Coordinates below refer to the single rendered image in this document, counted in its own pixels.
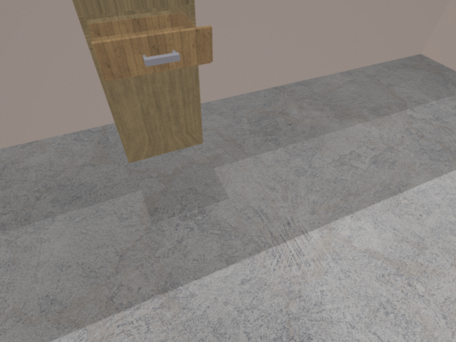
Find handle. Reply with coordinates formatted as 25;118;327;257
142;50;180;67

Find drawer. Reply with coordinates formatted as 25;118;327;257
88;12;213;82

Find cabinet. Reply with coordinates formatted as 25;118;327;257
72;0;203;163

